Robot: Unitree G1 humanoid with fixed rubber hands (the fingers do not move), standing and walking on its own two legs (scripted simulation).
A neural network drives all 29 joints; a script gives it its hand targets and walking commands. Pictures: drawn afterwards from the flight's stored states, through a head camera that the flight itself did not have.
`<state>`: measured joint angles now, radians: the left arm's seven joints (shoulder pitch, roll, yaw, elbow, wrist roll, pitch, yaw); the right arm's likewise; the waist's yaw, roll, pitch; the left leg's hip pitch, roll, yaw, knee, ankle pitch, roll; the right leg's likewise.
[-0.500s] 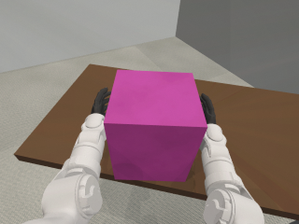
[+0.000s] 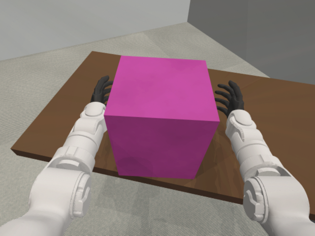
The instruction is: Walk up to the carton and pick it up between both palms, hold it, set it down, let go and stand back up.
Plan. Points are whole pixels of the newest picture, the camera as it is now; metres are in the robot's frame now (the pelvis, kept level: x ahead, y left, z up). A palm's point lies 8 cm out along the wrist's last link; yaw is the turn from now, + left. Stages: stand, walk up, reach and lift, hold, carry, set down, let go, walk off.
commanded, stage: set down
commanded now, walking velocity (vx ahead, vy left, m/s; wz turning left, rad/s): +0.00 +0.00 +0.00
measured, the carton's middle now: (159, 121) +0.42 -0.01 +0.08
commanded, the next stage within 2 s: none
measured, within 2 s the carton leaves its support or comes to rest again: neither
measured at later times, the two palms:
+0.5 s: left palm (79, 76) +0.45 +0.17 +0.21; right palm (261, 85) +0.42 -0.24 +0.20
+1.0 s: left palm (77, 109) +0.40 +0.18 +0.15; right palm (262, 116) +0.37 -0.24 +0.16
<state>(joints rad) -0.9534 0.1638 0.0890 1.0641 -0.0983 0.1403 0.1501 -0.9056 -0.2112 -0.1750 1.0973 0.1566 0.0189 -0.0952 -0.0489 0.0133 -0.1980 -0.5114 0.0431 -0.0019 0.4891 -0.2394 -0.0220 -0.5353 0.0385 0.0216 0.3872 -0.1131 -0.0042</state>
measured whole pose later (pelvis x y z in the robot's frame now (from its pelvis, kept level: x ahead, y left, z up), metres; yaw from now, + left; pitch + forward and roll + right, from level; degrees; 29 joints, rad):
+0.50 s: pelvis -0.03 -0.02 +0.00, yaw +2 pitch +16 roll +1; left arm -1.23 0.41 -0.13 1.21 -0.42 0.26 0.08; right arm -1.12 -0.34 -0.04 1.01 0.36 0.30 -0.11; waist -0.09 -0.01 -0.25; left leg -0.58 0.02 -0.03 0.45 -0.15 -0.04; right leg -0.64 0.02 0.00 0.44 -0.08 -0.03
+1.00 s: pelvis -0.02 -0.02 +0.01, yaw +2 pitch +7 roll +0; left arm -0.77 0.35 0.02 0.69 -0.25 0.42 0.05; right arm -0.72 -0.29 -0.07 0.69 0.35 0.30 -0.10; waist -0.09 -0.03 -0.13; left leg -0.35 0.03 -0.04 0.41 -0.18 -0.04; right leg -0.39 0.03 -0.01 0.38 -0.10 -0.03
